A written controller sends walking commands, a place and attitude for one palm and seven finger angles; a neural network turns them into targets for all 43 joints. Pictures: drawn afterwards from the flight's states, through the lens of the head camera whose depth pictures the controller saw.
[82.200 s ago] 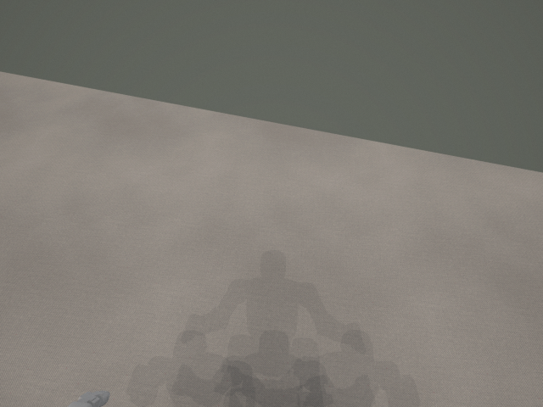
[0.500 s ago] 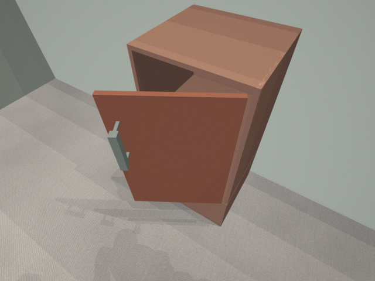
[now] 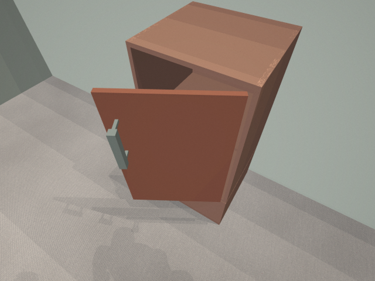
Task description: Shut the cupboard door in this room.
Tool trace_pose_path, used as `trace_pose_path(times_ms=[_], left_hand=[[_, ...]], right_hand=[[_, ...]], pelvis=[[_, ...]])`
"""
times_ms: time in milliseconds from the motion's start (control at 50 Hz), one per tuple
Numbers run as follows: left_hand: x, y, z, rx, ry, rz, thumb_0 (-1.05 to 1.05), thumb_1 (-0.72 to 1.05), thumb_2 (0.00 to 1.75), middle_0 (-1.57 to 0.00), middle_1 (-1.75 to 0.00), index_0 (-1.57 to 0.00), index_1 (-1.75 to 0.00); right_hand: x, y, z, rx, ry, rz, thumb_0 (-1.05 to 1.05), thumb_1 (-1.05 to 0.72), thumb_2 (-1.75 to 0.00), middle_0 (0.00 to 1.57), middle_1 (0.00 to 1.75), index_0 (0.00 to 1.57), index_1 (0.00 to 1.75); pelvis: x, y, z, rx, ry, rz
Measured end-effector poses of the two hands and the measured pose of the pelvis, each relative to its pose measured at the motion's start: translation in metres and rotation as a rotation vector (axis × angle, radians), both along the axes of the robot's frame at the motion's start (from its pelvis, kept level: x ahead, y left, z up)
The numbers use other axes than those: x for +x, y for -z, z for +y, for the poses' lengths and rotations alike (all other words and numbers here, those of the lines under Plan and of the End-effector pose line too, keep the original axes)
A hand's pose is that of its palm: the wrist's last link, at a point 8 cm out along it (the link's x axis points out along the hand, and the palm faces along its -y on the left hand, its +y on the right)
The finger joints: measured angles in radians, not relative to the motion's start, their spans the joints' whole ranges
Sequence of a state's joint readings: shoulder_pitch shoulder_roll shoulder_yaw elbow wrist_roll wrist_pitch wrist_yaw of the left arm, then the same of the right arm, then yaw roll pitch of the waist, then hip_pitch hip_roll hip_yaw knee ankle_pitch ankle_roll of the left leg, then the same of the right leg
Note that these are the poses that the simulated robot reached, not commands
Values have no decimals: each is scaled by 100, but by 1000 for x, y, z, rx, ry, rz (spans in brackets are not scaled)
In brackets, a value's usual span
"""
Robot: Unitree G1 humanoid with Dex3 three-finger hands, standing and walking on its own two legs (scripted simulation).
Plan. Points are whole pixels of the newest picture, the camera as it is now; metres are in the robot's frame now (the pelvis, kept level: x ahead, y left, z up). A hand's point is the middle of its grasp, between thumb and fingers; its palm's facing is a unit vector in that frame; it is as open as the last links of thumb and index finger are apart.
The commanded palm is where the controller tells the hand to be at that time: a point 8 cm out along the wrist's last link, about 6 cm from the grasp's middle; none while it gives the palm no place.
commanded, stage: look again from close up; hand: left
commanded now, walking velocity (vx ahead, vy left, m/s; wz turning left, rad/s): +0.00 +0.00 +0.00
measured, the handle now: (120, 144) +0.48 +0.22 -0.05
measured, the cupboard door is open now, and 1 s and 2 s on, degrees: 30 30 30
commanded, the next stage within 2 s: raise the hand and make a fist in 0.44 s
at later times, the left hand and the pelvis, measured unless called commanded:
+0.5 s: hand out of the picture +0.01 +0.21 -0.17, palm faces +0.00 -0.97 -0.22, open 7.4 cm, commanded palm none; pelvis +0.00 +0.03 +0.00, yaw -1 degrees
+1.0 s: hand out of the picture +0.11 +0.19 -0.09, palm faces +0.08 -1.00 -0.02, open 6.0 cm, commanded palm +0.11 +0.24 -0.06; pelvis -0.05 -0.01 -0.12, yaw +2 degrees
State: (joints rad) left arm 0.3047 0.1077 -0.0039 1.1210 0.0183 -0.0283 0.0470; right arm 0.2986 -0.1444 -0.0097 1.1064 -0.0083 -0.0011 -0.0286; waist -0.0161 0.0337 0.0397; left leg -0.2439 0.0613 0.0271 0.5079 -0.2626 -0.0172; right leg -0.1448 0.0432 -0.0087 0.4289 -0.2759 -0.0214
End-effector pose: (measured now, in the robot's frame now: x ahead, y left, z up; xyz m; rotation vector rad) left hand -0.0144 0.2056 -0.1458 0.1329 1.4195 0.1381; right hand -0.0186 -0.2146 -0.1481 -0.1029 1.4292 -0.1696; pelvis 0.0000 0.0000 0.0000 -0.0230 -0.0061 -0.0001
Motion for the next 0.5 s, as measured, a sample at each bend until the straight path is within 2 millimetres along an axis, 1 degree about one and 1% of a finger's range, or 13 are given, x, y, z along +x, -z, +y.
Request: trace_pose_path(times_ms=[40,120,260,380,500], left_hand=[[2,0,7,11,8,-12,1,91,90,-20,-30,-20,-30],[10,-2,24,39,6,-52,1,91,90,-20,-30,-20,-30],[22,-7,46,68,21,-92,0,91,90,-20,-30,-20,-29],[22,-8,52,68,29,-77,0,91,90,-19,-30,-20,-29],[19,-5,49,50,29,-47,0,91,90,-19,-30,-20,-29]], right_hand=[[9,3,4,0,-6,-44,0,-92,-89,20,30,20,30],[19,8,9,-1,-24,-93,1,-94,-89,20,30,20,30],[26,7,15,2,-47,-117,1,-94,-89,20,30,20,30],[25,3,16,-1,-53,-104,1,-93,-89,20,30,20,30],[25,1,15,-9,-53,-80,0,-92,-89,20,30,20,30]], pelvis=[[-1,2,5,4,-1,-2],[-1,5,15,14,-3,-15],[-3,5,24,28,1,-16],[-2,3,26,34,8,-8],[0,2,25,34,10,-6]])
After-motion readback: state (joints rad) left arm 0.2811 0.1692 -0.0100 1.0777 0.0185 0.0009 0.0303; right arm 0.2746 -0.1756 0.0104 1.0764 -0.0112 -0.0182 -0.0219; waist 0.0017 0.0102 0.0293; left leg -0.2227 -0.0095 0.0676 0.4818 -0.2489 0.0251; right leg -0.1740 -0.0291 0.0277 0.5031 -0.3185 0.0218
